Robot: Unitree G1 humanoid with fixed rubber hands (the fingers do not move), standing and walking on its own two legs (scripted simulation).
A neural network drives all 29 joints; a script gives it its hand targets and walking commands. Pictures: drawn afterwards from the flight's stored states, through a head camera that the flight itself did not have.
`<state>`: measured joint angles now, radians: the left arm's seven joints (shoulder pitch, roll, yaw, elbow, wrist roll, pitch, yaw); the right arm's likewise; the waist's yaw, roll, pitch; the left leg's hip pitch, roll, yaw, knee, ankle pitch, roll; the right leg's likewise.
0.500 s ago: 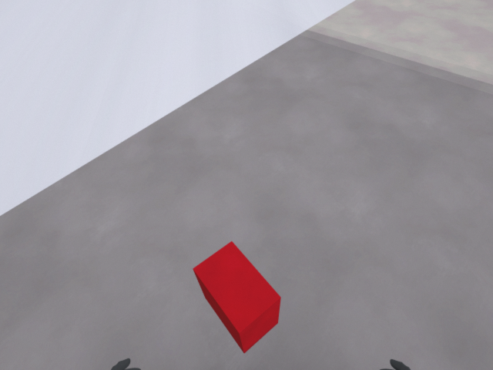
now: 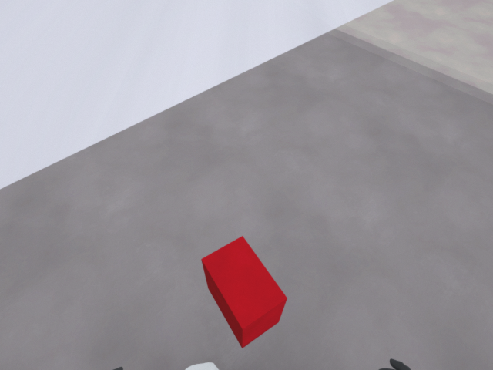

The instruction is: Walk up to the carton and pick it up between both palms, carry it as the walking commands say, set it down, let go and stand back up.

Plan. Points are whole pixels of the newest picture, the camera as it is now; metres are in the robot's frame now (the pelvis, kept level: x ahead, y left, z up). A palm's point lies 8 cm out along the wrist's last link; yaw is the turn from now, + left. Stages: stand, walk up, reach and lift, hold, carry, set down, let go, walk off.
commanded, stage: walk up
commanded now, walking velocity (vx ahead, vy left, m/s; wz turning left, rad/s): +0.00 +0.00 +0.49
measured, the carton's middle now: (242, 292) +0.45 +0.03 -0.63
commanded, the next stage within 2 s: none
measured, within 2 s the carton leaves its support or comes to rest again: neither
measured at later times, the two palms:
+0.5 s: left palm out of the picture +0.04 +0.23 -0.13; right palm out of the picture +0.08 -0.30 -0.07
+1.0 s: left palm out of the picture +0.02 +0.06 -0.08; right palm out of the picture +0.17 -0.44 -0.13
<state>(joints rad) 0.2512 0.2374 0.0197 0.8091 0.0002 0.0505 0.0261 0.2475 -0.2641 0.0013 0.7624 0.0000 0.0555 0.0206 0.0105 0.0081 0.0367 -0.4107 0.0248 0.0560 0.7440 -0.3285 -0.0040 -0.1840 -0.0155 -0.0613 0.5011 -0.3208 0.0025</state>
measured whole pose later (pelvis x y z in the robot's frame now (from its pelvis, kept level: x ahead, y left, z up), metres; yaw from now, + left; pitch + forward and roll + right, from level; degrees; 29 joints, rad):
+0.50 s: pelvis +0.00 -0.03 +0.02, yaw +14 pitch +3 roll -7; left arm 0.17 0.27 0.04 0.81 0.00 0.14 -0.04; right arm 0.39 -0.27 0.00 0.78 0.00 0.04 -0.06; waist -0.04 0.00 0.04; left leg -0.36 0.06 -0.24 0.40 -0.09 -0.04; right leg -0.55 -0.02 -0.07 1.08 -0.27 0.02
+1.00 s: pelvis +0.05 -0.21 +0.01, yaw +24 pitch +0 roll +4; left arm 0.24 0.20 0.04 0.80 0.00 0.05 0.02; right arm 0.38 -0.28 -0.02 0.78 0.00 0.09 0.00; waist -0.01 0.02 0.04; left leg -0.57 0.01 0.10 1.12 -0.32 -0.08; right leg -0.14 -0.01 -0.19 0.44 -0.30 -0.04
